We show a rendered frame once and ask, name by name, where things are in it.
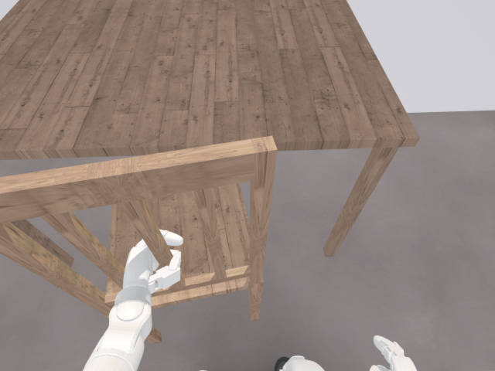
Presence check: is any robot left forearm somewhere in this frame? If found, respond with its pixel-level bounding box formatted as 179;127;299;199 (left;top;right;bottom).
83;286;152;371

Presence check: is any robot right hand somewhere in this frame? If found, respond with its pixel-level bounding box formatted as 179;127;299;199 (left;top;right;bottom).
370;335;417;371

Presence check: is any robot left hand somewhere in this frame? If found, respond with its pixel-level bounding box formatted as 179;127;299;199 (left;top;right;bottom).
123;230;183;294

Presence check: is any chair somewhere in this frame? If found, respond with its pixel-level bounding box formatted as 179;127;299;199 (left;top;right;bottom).
0;136;278;344

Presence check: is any table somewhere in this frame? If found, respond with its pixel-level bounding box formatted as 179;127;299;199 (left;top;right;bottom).
0;0;420;267

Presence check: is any robot right shin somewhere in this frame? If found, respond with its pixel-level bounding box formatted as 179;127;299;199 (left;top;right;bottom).
285;356;305;366

